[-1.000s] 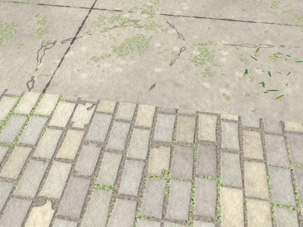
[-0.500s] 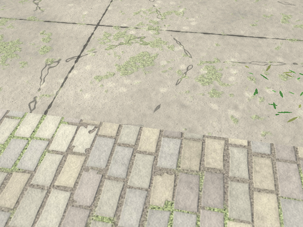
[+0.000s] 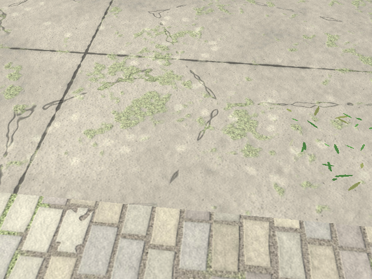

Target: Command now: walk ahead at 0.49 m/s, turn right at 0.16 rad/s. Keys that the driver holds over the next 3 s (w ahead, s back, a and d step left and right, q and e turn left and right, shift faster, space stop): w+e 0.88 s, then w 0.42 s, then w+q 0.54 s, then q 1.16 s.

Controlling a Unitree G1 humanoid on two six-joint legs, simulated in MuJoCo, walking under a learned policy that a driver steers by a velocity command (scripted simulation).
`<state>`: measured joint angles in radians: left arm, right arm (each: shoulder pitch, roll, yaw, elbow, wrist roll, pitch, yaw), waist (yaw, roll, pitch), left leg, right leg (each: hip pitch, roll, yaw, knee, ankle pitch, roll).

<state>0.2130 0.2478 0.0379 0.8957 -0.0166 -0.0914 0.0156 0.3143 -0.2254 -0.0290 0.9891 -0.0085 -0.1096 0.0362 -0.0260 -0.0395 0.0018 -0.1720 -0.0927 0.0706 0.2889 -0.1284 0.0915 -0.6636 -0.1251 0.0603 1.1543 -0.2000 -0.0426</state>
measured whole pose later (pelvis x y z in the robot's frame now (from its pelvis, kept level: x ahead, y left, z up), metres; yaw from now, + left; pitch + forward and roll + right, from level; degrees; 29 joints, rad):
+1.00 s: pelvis +0.56 -0.14 +0.00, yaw -30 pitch +2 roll +1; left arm 0.29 0.29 0.06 0.72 -0.02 -0.04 0.01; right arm 0.23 -0.26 -0.05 0.78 -0.01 -0.12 0.02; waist -0.02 -0.04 0.00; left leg -0.28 -0.04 0.04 0.42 -0.17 0.04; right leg -0.51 -0.01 0.09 1.17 -0.35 -0.03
